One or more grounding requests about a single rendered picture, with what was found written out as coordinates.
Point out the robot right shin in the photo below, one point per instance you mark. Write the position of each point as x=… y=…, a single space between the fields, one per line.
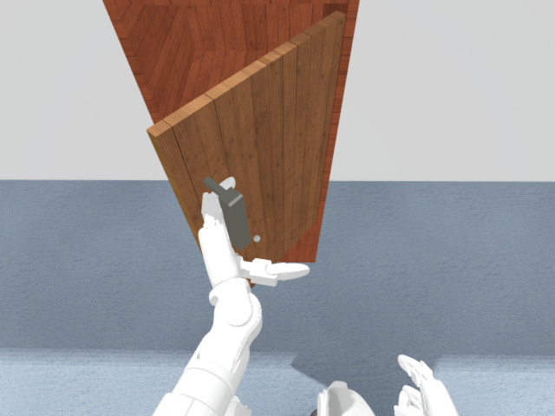
x=338 y=384

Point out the robot right hand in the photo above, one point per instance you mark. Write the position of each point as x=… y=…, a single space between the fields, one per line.
x=433 y=398

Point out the robot left hand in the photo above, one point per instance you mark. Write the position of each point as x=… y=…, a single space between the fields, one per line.
x=219 y=256

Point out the handle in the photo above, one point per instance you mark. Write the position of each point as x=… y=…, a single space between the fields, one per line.
x=233 y=207

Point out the cupboard door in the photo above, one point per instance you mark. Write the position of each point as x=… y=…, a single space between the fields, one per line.
x=268 y=127

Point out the left robot forearm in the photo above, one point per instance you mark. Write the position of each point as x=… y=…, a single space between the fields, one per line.
x=211 y=378

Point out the right robot thigh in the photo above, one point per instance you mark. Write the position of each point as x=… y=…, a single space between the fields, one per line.
x=338 y=401

